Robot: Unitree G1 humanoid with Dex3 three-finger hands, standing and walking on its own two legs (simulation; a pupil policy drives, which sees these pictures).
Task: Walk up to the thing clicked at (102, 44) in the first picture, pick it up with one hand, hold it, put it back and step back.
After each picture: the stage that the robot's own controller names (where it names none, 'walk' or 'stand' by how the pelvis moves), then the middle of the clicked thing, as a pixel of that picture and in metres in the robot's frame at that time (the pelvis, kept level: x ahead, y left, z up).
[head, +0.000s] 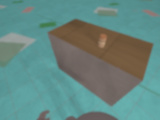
stand; (102, 40) +0.76 -0.09 +0.04
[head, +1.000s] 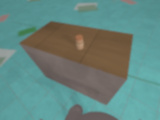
walk; (79, 42) +0.65 +0.15 +0.06
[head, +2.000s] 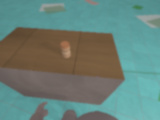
stand; (65, 49) +0.52 +0.20 +0.08
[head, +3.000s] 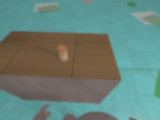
stand; (62, 53) +0.50 +0.23 +0.05
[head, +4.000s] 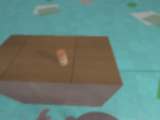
stand; (62, 57) +0.46 +0.23 +0.04
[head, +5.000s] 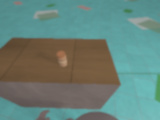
stand; (62, 59) +0.47 +0.23 +0.04
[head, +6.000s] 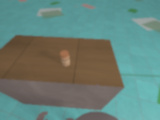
stand; (65, 58) +0.47 +0.21 +0.04
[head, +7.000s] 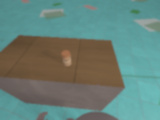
stand; (66, 58) +0.48 +0.20 +0.04
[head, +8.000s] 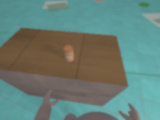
rise first; (69, 53) +0.50 +0.18 +0.04
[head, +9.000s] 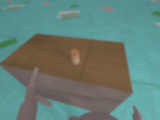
go down; (75, 57) +0.50 +0.17 +0.05
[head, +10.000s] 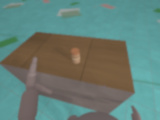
go down; (75, 55) +0.50 +0.16 +0.05
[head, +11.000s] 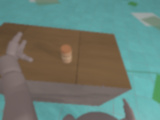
go down; (66, 54) +0.47 +0.15 +0.08
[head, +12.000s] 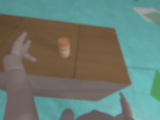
close in; (64, 47) +0.49 +0.15 +0.10
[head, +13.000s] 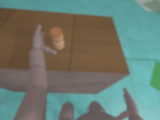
close in; (57, 39) +0.52 +0.17 +0.12
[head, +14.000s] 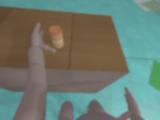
close; (56, 37) +0.53 +0.17 +0.13
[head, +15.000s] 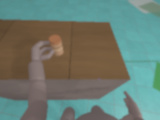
lift; (56, 45) +0.49 +0.18 +0.12
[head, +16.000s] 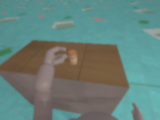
lift; (72, 57) +0.53 +0.17 +0.08
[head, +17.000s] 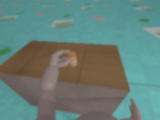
close; (72, 59) +0.51 +0.16 +0.07
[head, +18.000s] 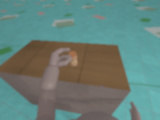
close; (73, 58) +0.51 +0.16 +0.06
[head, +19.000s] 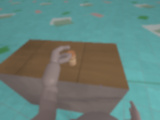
stand; (71, 58) +0.52 +0.17 +0.06
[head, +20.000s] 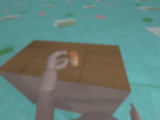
stand; (73, 58) +0.51 +0.16 +0.06
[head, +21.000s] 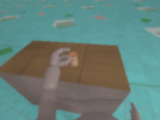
stand; (73, 59) +0.51 +0.16 +0.06
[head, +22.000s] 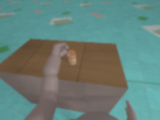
crouch; (72, 57) +0.53 +0.17 +0.06
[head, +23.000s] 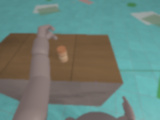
lower; (62, 54) +0.51 +0.17 +0.06
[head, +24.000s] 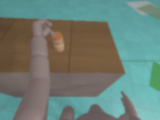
lower; (58, 42) +0.54 +0.17 +0.11
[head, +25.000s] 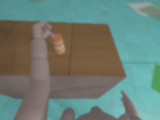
lower; (58, 44) +0.52 +0.17 +0.11
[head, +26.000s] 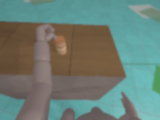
lower; (60, 45) +0.52 +0.16 +0.11
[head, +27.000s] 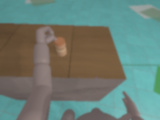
lower; (60, 47) +0.51 +0.16 +0.11
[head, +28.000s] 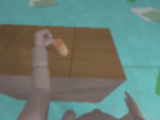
lower; (60, 47) +0.51 +0.17 +0.11
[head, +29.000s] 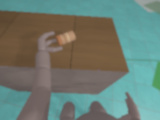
open; (65, 38) +0.57 +0.13 +0.10
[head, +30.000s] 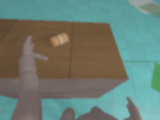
sink last; (59, 40) +0.58 +0.18 +0.08
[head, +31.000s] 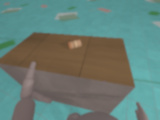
stand; (74, 44) +0.67 +0.20 +0.07
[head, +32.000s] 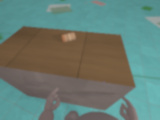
stand; (68, 37) +0.70 +0.23 +0.08
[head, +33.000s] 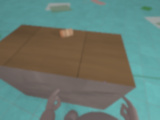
stand; (66, 33) +0.75 +0.26 +0.09
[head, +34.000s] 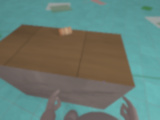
stand; (65, 31) +0.78 +0.28 +0.08
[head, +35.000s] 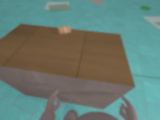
stand; (64, 30) +0.79 +0.28 +0.08
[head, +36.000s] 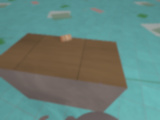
stand; (65, 38) +0.82 +0.30 +0.02
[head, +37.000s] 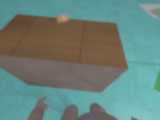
walk; (61, 18) +0.91 +0.31 +0.04
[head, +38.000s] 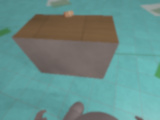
walk; (68, 14) +1.20 +0.38 +0.03
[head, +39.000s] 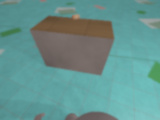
stand; (75, 16) +1.45 +0.31 +0.03
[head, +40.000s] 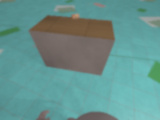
stand; (75, 16) +1.44 +0.30 +0.01
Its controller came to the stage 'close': yes
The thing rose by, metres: 0.01
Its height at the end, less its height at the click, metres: -0.02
